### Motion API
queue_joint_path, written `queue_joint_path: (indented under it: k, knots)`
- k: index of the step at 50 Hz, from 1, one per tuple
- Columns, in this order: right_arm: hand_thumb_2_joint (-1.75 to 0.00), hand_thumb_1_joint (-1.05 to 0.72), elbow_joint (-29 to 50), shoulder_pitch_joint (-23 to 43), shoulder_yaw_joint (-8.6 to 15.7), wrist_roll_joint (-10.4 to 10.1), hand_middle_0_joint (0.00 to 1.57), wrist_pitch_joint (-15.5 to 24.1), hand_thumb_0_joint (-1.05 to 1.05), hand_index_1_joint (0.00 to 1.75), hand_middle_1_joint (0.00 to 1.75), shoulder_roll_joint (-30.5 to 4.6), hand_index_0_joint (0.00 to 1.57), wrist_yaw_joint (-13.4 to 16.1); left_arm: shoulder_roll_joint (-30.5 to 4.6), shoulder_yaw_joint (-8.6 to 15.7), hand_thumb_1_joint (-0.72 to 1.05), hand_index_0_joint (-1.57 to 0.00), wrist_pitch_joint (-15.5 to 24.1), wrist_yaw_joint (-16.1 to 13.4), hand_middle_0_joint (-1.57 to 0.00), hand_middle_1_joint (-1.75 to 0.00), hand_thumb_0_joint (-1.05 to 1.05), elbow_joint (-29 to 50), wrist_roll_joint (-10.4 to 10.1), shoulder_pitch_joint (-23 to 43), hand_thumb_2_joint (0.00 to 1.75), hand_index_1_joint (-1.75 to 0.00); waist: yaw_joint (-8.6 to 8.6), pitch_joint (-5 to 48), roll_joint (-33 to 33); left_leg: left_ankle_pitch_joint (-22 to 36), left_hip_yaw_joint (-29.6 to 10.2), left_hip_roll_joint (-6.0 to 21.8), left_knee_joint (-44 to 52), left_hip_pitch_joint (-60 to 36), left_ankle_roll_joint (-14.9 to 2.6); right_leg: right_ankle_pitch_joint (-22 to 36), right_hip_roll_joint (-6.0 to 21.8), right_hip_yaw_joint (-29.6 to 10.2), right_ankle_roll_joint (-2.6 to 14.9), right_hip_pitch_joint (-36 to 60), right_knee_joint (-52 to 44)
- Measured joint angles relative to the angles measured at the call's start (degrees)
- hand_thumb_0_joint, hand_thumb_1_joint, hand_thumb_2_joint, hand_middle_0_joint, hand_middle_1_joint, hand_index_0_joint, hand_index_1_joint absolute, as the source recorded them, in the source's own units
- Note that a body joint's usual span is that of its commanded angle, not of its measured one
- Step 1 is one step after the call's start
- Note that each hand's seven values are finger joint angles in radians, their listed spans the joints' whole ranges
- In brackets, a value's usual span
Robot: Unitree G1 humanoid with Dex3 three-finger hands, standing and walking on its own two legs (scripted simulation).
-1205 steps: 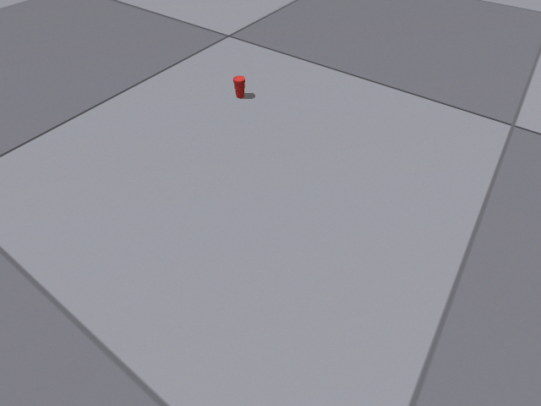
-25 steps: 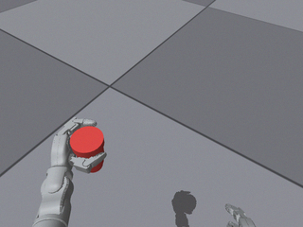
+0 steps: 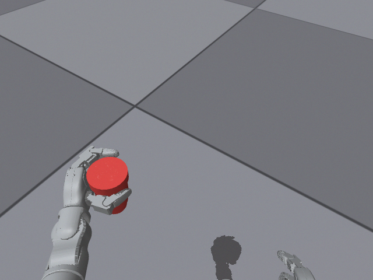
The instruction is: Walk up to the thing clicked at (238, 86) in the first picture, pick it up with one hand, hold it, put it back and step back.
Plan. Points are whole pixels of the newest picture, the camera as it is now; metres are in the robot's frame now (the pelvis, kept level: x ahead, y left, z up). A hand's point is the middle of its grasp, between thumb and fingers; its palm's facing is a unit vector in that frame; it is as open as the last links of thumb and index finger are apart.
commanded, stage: crouch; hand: left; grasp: from the side
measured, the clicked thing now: (112, 189) +0.32 +0.17 +0.01
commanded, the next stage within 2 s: lower in 1.72 s
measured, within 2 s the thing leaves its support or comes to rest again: neither
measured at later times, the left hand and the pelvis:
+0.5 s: hand (122, 210) +0.35 +0.18 -0.17, palm faces +0.05 -1.00 -0.01, open 10.5 cm; pelvis -0.03 +0.00 -0.15, yaw -1 degrees
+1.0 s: hand (129, 229) +0.37 +0.20 -0.40, palm faces +0.12 -0.99 -0.03, open 10.5 cm; pelvis -0.07 +0.00 -0.34, yaw -2 degrees
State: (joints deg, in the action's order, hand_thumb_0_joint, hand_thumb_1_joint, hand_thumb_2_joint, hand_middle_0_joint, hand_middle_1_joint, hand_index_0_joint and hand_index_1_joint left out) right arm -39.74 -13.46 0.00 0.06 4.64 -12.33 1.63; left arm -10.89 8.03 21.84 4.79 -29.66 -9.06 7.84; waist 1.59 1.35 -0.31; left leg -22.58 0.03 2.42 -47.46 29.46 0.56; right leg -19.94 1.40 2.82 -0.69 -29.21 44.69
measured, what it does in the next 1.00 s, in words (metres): lowers itself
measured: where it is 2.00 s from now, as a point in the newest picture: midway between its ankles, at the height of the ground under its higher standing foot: outside the picture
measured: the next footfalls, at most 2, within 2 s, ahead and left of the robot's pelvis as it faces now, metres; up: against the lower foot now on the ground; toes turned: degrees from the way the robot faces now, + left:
none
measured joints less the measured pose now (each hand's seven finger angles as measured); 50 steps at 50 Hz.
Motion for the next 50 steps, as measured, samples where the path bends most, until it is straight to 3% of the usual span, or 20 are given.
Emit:
queue_joint_path:
  k: [10, 21, 35, 50]
  knots:
    - [-0.91, -0.89, 0.3, 1.68, 0.88, 1.12, 0.2, 0.4, 0.01, 0.3, 0.3, -0.47, 0.2, -1.63, -0.41, 2.8, -0.4, -0.67, 7.13, 1.71, -0.76, -1.02, 0.02, -10.12, 0.19, 4.97, 1.07, -1.01, 0.9, 0.66, 0.99, -2.17, -0.39, -0.03, -8.45, 11.48, -0.08, -2.24, 0.22, 0.02, 0.11, -11.48, 8.55]
    - [-0.91, -0.89, 0.73, 2.06, 0.95, 2.64, 0.2, 0.82, 0.01, 0.3, 0.3, -2.46, 0.2, -2.96, -3.21, 6.28, -0.4, -0.66, 18.74, 4.89, -0.76, -1.03, 0.02, -21.04, 0.21, 12.26, 1.07, -1.02, 3.02, 7.71, 1.17, -10.55, -1.77, -0.16, -34.08, 41.98, -0.14, -10.47, 0.81, 0.18, -0.04, -41.66, 33.79]
    - [-0.91, -0.91, -1.93, 6.04, -0.43, 4.22, 0.2, -0.44, 0.0, 0.3, 0.3, -1.39, 0.2, -4.65, -5.61, 10.72, -0.41, -0.67, 21.43, 5.12, -0.76, -1.02, 0.02, -26.52, 1.04, 20.46, 1.07, -1.01, 3.78, 9.46, 0.13, -16.23, -2.74, -0.51, -58.44, 69.94, -0.28, -15.96, 1.24, -0.28, 0.25, -69.7, 58.03]
    - [-0.92, -0.93, -3.6, 8.18, -2.15, 6.65, 0.2, -0.97, 0.0, 0.3, 0.3, -2.82, 0.2, -6.47, -11.73, 17.64, -0.41, -0.67, 24.22, 5.77, -0.77, -1.02, 0.02, -35.03, 3.63, 28.09, 1.08, -1.01, 6.91, 5.25, 1.98, -17.32, -4.51, -1.06, -78.23, 88.81, 0.3, -16.63, 1.42, -0.01, 0.75, -88.42, 77.27]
